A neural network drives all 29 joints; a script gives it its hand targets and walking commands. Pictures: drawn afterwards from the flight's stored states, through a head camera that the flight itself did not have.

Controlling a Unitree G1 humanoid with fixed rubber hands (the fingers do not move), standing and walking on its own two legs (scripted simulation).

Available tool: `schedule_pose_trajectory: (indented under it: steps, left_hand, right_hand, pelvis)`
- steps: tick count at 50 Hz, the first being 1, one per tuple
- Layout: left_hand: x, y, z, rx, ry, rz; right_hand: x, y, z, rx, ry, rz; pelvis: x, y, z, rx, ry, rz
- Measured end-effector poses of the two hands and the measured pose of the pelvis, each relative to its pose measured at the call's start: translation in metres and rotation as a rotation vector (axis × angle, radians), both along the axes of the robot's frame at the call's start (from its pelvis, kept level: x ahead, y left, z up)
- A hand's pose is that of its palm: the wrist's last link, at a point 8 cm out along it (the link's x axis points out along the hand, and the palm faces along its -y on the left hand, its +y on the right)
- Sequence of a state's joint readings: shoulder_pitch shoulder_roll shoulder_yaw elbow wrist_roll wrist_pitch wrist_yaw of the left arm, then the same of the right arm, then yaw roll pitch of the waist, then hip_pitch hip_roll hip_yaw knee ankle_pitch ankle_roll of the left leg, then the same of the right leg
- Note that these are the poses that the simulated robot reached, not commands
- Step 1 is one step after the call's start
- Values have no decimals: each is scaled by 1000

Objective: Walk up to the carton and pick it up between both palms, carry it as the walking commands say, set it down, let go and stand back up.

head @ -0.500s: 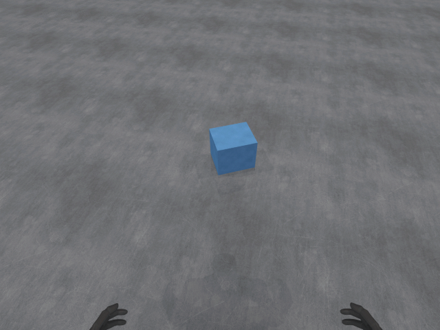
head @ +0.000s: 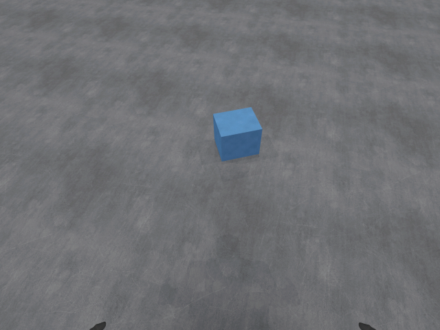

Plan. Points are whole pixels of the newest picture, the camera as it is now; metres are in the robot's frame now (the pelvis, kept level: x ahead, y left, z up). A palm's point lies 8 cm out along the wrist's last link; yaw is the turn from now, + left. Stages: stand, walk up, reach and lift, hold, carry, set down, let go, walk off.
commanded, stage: stand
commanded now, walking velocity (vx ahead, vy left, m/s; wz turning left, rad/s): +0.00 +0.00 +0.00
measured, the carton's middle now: (236, 134) +1.22 -0.05 -0.64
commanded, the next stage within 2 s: walk up in 1.56 s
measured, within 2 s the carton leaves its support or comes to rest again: neither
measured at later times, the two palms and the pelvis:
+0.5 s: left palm out of the picture +0.09 +0.27 -0.10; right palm out of the picture +0.09 -0.29 -0.11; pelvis +0.01 -0.01 +0.02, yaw +0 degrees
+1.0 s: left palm out of the picture +0.08 +0.26 -0.09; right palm out of the picture +0.08 -0.30 -0.10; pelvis +0.00 -0.02 +0.03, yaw +0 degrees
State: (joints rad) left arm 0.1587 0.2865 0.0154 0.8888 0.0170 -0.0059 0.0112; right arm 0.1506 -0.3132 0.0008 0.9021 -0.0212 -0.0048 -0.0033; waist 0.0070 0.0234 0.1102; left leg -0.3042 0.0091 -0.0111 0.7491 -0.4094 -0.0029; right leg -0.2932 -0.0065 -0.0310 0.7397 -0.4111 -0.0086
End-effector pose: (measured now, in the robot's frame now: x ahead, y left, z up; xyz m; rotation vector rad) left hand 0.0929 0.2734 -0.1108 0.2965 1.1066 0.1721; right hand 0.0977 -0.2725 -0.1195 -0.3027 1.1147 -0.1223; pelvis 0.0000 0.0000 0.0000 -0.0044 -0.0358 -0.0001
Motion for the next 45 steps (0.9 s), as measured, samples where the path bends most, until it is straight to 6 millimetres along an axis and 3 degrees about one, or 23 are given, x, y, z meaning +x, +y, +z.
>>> schedule_pose_trajectory:
  steps: [8, 45]
  left_hand:
    - [5, -7, 3, -17, 1, 10]
    - [-10, -19, 22, -19, 71, 45]
  right_hand:
    - [5, -4, 8, -6, -9, -13]
    - [-17, -20, 19, 8, 88, -51]
  pelvis:
    - [2, -2, 7, -2, -11, 0]
    - [5, -17, 31, 2, -23, 7]
